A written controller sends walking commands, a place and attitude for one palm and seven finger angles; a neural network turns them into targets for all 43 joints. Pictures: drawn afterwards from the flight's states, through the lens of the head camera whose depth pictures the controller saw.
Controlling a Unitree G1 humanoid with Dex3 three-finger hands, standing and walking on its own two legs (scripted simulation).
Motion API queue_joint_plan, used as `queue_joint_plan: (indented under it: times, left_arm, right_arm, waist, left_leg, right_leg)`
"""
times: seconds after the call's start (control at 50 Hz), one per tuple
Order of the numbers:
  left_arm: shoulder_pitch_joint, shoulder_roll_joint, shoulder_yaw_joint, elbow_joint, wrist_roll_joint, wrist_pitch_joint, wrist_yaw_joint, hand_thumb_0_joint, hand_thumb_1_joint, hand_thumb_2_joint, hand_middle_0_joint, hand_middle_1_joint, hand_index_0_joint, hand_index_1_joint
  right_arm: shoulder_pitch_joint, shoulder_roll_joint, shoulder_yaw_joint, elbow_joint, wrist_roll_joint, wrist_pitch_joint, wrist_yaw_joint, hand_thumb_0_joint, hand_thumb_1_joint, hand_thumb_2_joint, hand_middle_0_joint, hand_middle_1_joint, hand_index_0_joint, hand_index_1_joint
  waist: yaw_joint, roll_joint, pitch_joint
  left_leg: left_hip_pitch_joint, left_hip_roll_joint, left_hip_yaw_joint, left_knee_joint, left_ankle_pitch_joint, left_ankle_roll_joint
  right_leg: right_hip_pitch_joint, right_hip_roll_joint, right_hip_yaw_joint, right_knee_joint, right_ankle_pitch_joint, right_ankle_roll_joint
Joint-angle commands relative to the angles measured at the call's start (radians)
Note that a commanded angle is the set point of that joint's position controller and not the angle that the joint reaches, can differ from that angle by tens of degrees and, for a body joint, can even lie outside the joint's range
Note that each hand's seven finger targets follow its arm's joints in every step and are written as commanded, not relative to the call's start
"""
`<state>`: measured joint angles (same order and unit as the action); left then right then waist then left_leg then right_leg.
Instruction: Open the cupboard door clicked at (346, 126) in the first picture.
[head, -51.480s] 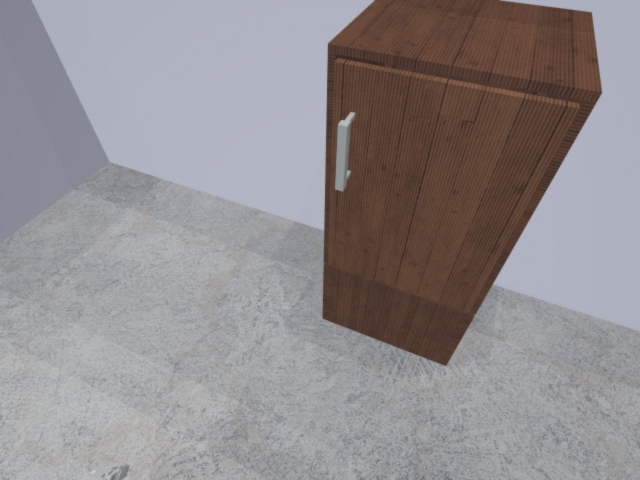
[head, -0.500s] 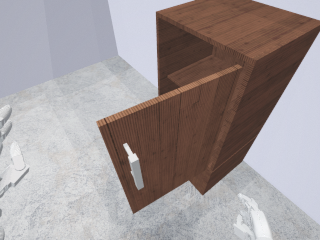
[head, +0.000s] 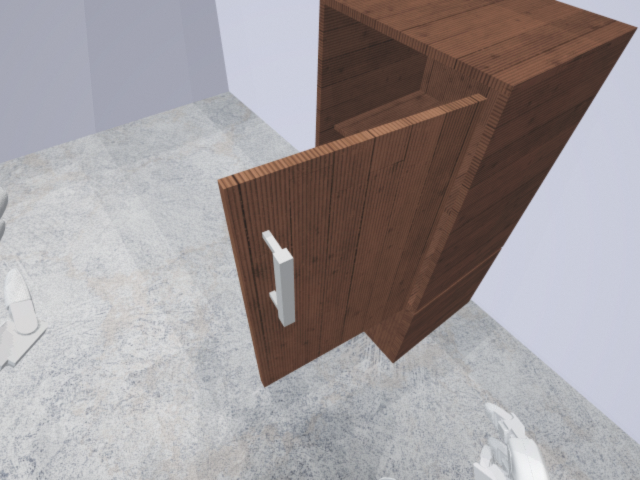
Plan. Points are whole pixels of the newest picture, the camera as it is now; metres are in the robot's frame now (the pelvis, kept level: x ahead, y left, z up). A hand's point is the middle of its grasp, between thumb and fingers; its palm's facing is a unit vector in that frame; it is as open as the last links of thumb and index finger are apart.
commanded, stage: step back with the hand held close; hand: left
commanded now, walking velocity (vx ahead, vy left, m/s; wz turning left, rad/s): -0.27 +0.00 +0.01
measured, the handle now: (278, 281) +0.37 +0.09 +0.02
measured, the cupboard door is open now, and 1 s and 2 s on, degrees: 84 84 84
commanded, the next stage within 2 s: stop stepping back and stand still in 0.82 s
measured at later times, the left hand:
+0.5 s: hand out of the picture +0.16 +0.28 +0.19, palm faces +0.49 -0.72 -0.50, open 7.4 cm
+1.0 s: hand out of the picture +0.08 +0.23 +0.18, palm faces +0.29 -0.79 -0.55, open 7.4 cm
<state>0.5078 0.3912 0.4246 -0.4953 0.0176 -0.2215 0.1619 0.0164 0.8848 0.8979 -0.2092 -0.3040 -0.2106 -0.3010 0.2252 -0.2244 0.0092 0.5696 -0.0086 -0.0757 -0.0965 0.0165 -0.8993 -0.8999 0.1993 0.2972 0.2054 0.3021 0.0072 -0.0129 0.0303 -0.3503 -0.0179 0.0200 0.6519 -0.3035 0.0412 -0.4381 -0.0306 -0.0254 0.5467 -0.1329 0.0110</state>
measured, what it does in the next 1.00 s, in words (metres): walks backwards: right foot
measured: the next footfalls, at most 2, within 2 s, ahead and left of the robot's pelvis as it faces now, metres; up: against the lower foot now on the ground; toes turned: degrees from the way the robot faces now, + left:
right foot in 0.58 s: -0.07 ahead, -0.13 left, +0.00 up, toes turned +3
right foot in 1.12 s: -0.16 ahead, -0.14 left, +0.00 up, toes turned +3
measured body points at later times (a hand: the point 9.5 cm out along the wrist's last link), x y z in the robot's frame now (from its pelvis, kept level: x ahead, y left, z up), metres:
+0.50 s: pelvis -0.03 +0.00 +0.00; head -0.01 +0.03 +0.45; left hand +0.13 +0.31 +0.21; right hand +0.15 -0.23 -0.07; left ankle +0.03 +0.10 -0.72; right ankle -0.03 -0.13 -0.70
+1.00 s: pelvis -0.14 -0.02 +0.02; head -0.08 +0.01 +0.47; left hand +0.06 +0.27 +0.21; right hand +0.04 -0.26 -0.05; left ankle -0.09 +0.08 -0.72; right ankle -0.16 -0.12 -0.69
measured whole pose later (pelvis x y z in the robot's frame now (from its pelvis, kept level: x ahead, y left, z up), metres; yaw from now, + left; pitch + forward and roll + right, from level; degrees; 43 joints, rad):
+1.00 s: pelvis -0.14 -0.02 +0.02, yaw -2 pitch +3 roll -1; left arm 0.61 0.49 0.47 -0.60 -0.04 -0.20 0.13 0.02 0.89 0.90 -0.21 -0.30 -0.21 -0.30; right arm 0.14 -0.19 -0.02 0.60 -0.02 -0.14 -0.06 0.02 -0.90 -0.90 0.20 0.30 0.20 0.30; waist -0.01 -0.06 0.06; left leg -0.31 0.00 0.03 0.39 -0.13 0.03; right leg -0.39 0.05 0.01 0.77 -0.43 0.01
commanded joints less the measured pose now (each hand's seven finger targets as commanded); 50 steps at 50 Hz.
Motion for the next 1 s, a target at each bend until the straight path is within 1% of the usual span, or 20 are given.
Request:
queue_joint_plan:
  times: [0.0, 0.1, 0.14, 0.2, 0.24, 0.3, 0.36, 0.42, 0.48, 0.56, 0.6, 0.62, 0.66, 0.72, 0.78, 0.8, 0.84, 0.86, 0.9, 0.98]
  left_arm:
    - [-0.041, 0.219, 0.168, -0.222, 0.002, -0.07, 0.03, 0.0, 0.9, 0.9, -0.2, -0.3, -0.2, -0.3]
    - [-0.059, 0.217, 0.19, -0.207, 0.019, -0.086, 0.024, 0.0, 0.9, 0.9, -0.2, -0.3, -0.2, -0.3]
    - [-0.08, 0.195, 0.166, -0.21, 0.016, -0.087, 0.015, 0.0, 0.9, 0.9, -0.2, -0.3, -0.2, -0.3]
    - [-0.105, 0.217, 0.169, -0.222, 0.002, -0.082, 0.013, 0.0, 0.9, 0.9, -0.2, -0.3, -0.2, -0.3]
    - [-0.075, 0.222, 0.164, -0.236, -0.016, -0.078, 0.018, 0.0, 0.9, 0.9, -0.2, -0.3, -0.2, -0.3]
    - [-0.013, 0.243, 0.196, -0.259, -0.023, -0.085, 0.029, 0.0, 0.9, 0.9, -0.2, -0.3, -0.2, -0.3]
    - [-0.013, 0.198, 0.211, -0.299, 0.001, -0.102, 0.028, 0.0, 0.9, 0.9, -0.2, -0.3, -0.2, -0.3]
    - [-0.033, 0.19, 0.187, -0.27, -0.01, -0.094, 0.022, 0.0, 0.9, 0.9, -0.2, -0.3, -0.2, -0.3]
    - [0.003, 0.151, 0.114, -0.241, -0.032, -0.091, 0.009, 0.0, 0.9, 0.9, -0.2, -0.3, -0.2, -0.3]
    - [-0.102, 0.175, 0.084, -0.253, -0.032, -0.094, -0.009, 0.0, 0.9, 0.9, -0.2, -0.3, -0.2, -0.3]
    - [-0.078, 0.242, 0.127, -0.264, -0.034, -0.091, -0.005, 0.0, 0.9, 0.9, -0.2, -0.3, -0.2, -0.3]
    - [-0.045, 0.248, 0.143, -0.25, -0.045, -0.074, -0.007, 0.0, 0.9, 0.9, -0.2, -0.3, -0.2, -0.3]
    - [0.047, 0.277, 0.193, -0.238, -0.051, -0.059, -0.012, 0.0, 0.9, 0.9, -0.2, -0.3, -0.2, -0.3]
    - [0.12, 0.271, 0.211, -0.243, -0.054, -0.028, -0.013, 0.0, 0.9, 0.9, -0.2, -0.3, -0.2, -0.3]
    - [0.091, 0.256, 0.181, -0.297, -0.054, -0.038, -0.005, 0.0, 0.9, 0.9, -0.2, -0.3, -0.2, -0.3]
    - [0.081, 0.273, 0.19, -0.326, -0.049, -0.046, -0.005, 0.0, 0.9, 0.9, -0.2, -0.3, -0.2, -0.3]
    - [0.145, 0.266, 0.19, -0.277, -0.062, -0.057, -0.018, 0.0, 0.9, 0.9, -0.2, -0.3, -0.2, -0.3]
    - [0.157, 0.251, 0.184, -0.3, -0.063, -0.058, -0.021, 0.0, 0.9, 0.9, -0.2, -0.3, -0.2, -0.3]
    - [0.117, 0.229, 0.159, -0.338, -0.061, -0.055, -0.014, 0.0, 0.9, 0.9, -0.2, -0.3, -0.2, -0.3]
    - [0.164, 0.212, 0.152, -0.285, -0.068, 0.008, 0.007, 0.0, 0.9, 0.9, -0.2, -0.3, -0.2, -0.3]
  right_arm:
    - [-0.105, -0.14, -0.061, -0.165, 0.002, -0.068, -0.011, 0.0, -0.9, -0.9, 0.2, 0.3, 0.2, 0.3]
    - [-0.11, -0.141, -0.069, -0.158, -0.002, -0.085, -0.005, 0.0, -0.9, -0.9, 0.2, 0.3, 0.2, 0.3]
    - [-0.092, -0.139, -0.071, -0.157, 0.0, -0.083, 0.002, 0.0, -0.9, -0.9, 0.2, 0.3, 0.2, 0.3]
    - [-0.087, -0.135, -0.077, -0.14, -0.002, -0.073, 0.012, 0.0, -0.9, -0.9, 0.2, 0.3, 0.2, 0.3]
    - [-0.085, -0.112, -0.068, -0.125, -0.001, -0.063, 0.02, 0.0, -0.9, -0.9, 0.2, 0.3, 0.2, 0.3]
    - [-0.101, -0.124, -0.075, -0.122, 0.001, -0.049, 0.015, 0.0, -0.9, -0.9, 0.2, 0.3, 0.2, 0.3]
    - [-0.128, -0.139, -0.083, -0.149, -0.007, -0.07, 0.003, 0.0, -0.9, -0.9, 0.2, 0.3, 0.2, 0.3]
    - [-0.121, -0.114, -0.095, -0.124, -0.011, -0.097, 0.004, 0.0, -0.9, -0.9, 0.2, 0.3, 0.2, 0.3]
    - [-0.092, -0.107, -0.084, -0.07, -0.018, -0.131, 0.028, 0.0, -0.9, -0.9, 0.2, 0.3, 0.2, 0.3]
    - [-0.126, -0.119, -0.067, -0.031, -0.03, -0.136, 0.034, 0.0, -0.9, -0.9, 0.2, 0.3, 0.2, 0.3]
    - [-0.138, -0.092, -0.064, -0.054, -0.013, -0.107, 0.029, 0.0, -0.9, -0.9, 0.2, 0.3, 0.2, 0.3]
    - [-0.148, -0.083, -0.067, -0.083, 0.0, -0.097, 0.025, 0.0, -0.9, -0.9, 0.2, 0.3, 0.2, 0.3]
    - [-0.186, -0.067, -0.058, -0.124, 0.02, -0.078, 0.025, 0.0, -0.9, -0.9, 0.2, 0.3, 0.2, 0.3]
    - [-0.19, -0.043, -0.02, -0.13, 0.008, -0.048, 0.013, 0.0, -0.9, -0.9, 0.2, 0.3, 0.2, 0.3]
    - [-0.165, -0.08, -0.032, -0.109, -0.001, -0.039, -0.012, 0.0, -0.9, -0.9, 0.2, 0.3, 0.2, 0.3]
    - [-0.167, -0.1, -0.055, -0.11, 0.011, -0.043, -0.017, 0.0, -0.9, -0.9, 0.2, 0.3, 0.2, 0.3]
    - [-0.124, -0.111, -0.086, -0.113, 0.01, -0.073, 0.008, 0.0, -0.9, -0.9, 0.2, 0.3, 0.2, 0.3]
    - [-0.124, -0.111, -0.082, -0.116, -0.009, -0.09, 0.017, 0.0, -0.9, -0.9, 0.2, 0.3, 0.2, 0.3]
    - [-0.106, -0.105, -0.074, -0.091, -0.008, -0.11, 0.029, 0.0, -0.9, -0.9, 0.2, 0.3, 0.2, 0.3]
    - [-0.094, -0.112, -0.073, -0.096, 0.005, -0.119, 0.031, 0.0, -0.9, -0.9, 0.2, 0.3, 0.2, 0.3]
  waist:
    - [0.0, 0.129, -0.085]
    - [0.003, 0.129, -0.063]
    - [-0.008, 0.052, -0.041]
    - [-0.013, -0.061, -0.057]
    - [-0.016, -0.128, -0.104]
    - [-0.016, 0.01, -0.137]
    - [-0.008, 0.298, -0.133]
    - [-0.007, 0.17, -0.094]
    - [-0.005, 0.203, -0.136]
    - [0.001, 0.172, -0.211]
    - [-0.005, 0.024, -0.334]
    - [-0.004, -0.102, -0.362]
    - [0.028, -0.19, -0.279]
    - [0.012, -0.11, -0.234]
    - [-0.016, 0.04, -0.236]
    - [-0.005, 0.134, -0.263]
    - [0.009, 0.211, -0.339]
    - [0.016, 0.285, -0.317]
    - [0.005, 0.256, -0.281]
    - [-0.014, 0.157, -0.182]
  left_leg:
    - [-0.334, 0.136, -0.177, -0.319, -0.334, 0.066]
    - [-0.501, 0.149, -0.184, -0.313, -0.391, 0.088]
    - [-0.493, 0.119, -0.162, -0.242, -0.39, 0.075]
    - [-0.286, 0.054, -0.111, -0.059, -0.307, 0.031]
    - [-0.102, 0.028, -0.08, 0.017, -0.187, 0.004]
    - [-0.077, 0.06, -0.122, -0.091, -0.206, 0.021]
    - [-0.524, 0.307, -0.364, -0.462, -0.43, 0.139]
    - [-0.33, 0.317, -0.314, -0.356, -0.037, 0.148]
    - [0.054, 0.285, -0.26, -0.274, 0.366, 0.095]
    - [0.249, 0.234, -0.169, -0.185, 0.666, 0.037]
    - [0.274, 0.146, -0.028, -0.086, 0.615, -0.02]
    - [0.204, 0.08, 0.031, -0.023, 0.399, -0.04]
    - [-0.073, -0.007, 0.0, 0.174, -0.099, -0.044]
    - [-0.168, 0.028, -0.01, 0.107, -0.135, -0.059]
    - [0.046, 0.045, -0.01, -0.24, 0.328, -0.056]
    - [0.153, 0.136, -0.085, -0.292, 0.738, -0.029]
    - [0.368, 0.302, -0.193, -0.266, 1.12, 0.047]
    - [0.333, 0.335, -0.222, -0.279, 1.156, 0.066]
    - [0.364, 0.326, -0.187, -0.264, 1.131, 0.069]
    - [0.174, 0.269, -0.172, -0.387, 0.412, 0.081]
  right_leg:
    - [0.337, -0.012, 0.115, 0.049, -0.128, -0.01]
    - [0.465, 0.008, 0.158, 0.16, 0.035, -0.009]
    - [0.411, -0.019, 0.216, 0.12, 0.025, -0.025]
    - [0.183, -0.12, 0.341, -0.098, -0.143, -0.076]
    - [0.045, -0.168, 0.325, -0.173, -0.201, -0.095]
    - [0.035, -0.119, 0.238, -0.105, -0.21, -0.068]
    - [0.419, 0.097, 0.066, 0.423, -0.073, 0.02]
    - [0.243, 0.101, 0.1, 0.437, -0.269, 0.008]
    - [0.087, 0.074, 0.055, 0.136, -0.305, -0.006]
    - [0.14, 0.044, 0.081, -0.111, 0.061, -0.01]
    - [0.222, -0.073, 0.168, -0.099, 0.58, -0.024]
    - [0.279, -0.122, 0.191, -0.105, 0.77, -0.002]
    - [0.32, -0.236, 0.26, -0.141, 0.882, -0.041]
    - [0.384, -0.247, 0.241, -0.083, 0.961, -0.138]
    - [0.337, -0.093, 0.129, -0.011, 0.772, -0.051]
    - [0.292, -0.016, 0.077, 0.039, 0.509, -0.005]
    - [0.106, 0.066, 0.069, 0.18, -0.219, 0.0]
    - [0.077, 0.076, 0.066, 0.263, -0.343, -0.004]
    - [0.024, 0.062, 0.062, 0.293, -0.335, -0.003]
    - [0.137, 0.055, 0.014, 0.206, -0.329, 0.014]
